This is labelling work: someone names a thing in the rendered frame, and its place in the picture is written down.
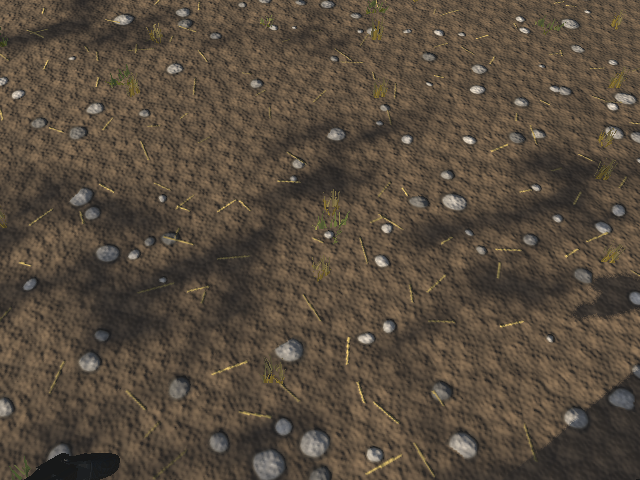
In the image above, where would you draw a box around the robot left hand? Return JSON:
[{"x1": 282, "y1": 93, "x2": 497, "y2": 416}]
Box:
[{"x1": 24, "y1": 453, "x2": 120, "y2": 480}]

